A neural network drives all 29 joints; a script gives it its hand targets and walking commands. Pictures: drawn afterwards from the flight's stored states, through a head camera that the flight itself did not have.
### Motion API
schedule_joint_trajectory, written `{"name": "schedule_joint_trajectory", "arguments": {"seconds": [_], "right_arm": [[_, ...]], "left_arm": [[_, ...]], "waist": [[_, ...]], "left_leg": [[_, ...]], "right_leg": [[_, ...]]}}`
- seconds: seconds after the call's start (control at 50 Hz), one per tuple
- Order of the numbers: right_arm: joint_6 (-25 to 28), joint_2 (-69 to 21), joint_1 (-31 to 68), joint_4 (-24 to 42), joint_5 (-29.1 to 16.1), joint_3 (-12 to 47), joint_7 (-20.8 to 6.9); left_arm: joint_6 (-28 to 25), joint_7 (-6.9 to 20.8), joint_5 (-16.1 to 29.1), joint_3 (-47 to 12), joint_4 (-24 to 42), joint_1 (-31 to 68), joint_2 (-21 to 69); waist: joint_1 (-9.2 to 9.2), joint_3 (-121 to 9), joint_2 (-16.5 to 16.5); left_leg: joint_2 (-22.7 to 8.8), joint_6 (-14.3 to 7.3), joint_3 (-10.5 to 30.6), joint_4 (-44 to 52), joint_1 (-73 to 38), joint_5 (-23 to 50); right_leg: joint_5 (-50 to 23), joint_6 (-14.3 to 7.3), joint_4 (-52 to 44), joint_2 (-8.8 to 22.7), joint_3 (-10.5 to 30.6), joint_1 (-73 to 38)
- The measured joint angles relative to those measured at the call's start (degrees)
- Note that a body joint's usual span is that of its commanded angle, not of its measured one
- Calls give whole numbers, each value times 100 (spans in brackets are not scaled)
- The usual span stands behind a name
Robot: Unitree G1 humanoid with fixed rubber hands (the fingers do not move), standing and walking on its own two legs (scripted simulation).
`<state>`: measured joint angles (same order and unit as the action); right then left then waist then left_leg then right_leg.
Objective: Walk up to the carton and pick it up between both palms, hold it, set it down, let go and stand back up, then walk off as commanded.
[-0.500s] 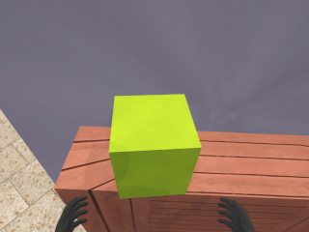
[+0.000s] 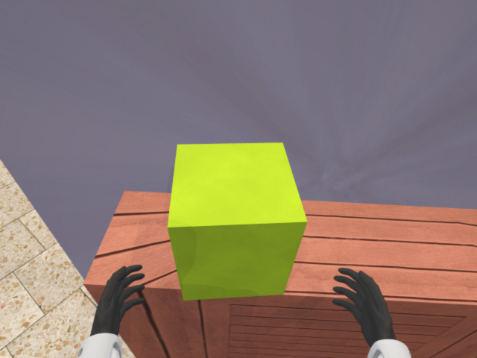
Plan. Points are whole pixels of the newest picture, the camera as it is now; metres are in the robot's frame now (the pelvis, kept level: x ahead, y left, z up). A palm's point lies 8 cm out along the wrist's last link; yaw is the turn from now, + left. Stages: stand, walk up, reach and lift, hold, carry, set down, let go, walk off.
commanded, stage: reach and lift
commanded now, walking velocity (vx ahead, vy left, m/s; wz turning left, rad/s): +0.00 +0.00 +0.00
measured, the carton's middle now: (232, 222) +0.39 +0.03 +0.00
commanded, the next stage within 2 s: none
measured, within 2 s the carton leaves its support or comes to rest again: neither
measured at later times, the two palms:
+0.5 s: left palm (106, 257) +0.26 +0.22 +0.08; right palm (366, 258) +0.29 -0.19 +0.07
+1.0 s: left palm (111, 205) +0.32 +0.22 +0.12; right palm (362, 201) +0.37 -0.19 +0.11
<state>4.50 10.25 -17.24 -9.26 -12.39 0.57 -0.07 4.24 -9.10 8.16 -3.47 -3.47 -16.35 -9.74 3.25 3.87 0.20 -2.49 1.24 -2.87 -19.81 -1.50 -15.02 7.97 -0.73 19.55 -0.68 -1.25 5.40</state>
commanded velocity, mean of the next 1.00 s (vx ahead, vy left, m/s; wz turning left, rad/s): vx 0.00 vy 0.00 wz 0.00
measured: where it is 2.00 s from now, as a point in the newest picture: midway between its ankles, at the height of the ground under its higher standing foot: outside the picture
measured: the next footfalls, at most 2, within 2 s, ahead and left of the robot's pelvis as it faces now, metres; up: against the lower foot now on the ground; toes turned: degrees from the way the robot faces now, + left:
none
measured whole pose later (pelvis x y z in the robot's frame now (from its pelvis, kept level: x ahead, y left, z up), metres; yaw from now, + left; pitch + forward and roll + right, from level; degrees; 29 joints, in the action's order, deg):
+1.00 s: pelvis -0.01 +0.00 +0.00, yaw +2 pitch +0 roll -1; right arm -19.3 19.3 25.6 -17.2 -20.6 -0.1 5.3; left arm 38.7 -6.0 10.0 9.1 -0.9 21.9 -11.8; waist 1.4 2.9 -0.7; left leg -2.2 1.2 -0.8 -22.1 7.5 -14.1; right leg 5.9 -0.7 18.5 -0.6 -2.1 12.1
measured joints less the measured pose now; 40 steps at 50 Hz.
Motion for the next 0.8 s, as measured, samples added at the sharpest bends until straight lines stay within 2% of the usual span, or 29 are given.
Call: {"name": "schedule_joint_trajectory", "arguments": {"seconds": [0.18,0.36,0.52,0.62,0.8], "right_arm": [[-735,84,487,689,-89,16,277],[-1260,241,1101,1020,-231,15,524],[-1594,378,1761,940,-381,46,640],[-1820,490,2288,652,-523,76,692],[-2110,613,3224,82,-620,-9,685]], "left_arm": [[1006,204,119,427,587,632,14],[1660,389,317,778,856,1171,-74],[2059,519,356,1029,885,1722,-75],[2427,543,340,1129,895,2099,-100],[2968,440,278,1282,674,2892,-125]], "waist": [[13,47,-60],[-52,103,-163],[-93,99,-180],[-133,109,-158],[-155,26,-110]], "left_leg": [[-5,42,39,134,78,116],[-19,60,111,100,239,117],[-13,54,140,92,345,124],[-17,47,154,33,408,106],[8,16,156,-85,620,95]], "right_leg": [[-55,-44,-50,-14,-14,104],[-68,-58,-83,-28,-62,209],[-91,-51,-120,-25,-72,284],[-114,-43,-144,-32,-74,304],[-152,-15,-114,-12,-53,475]]}}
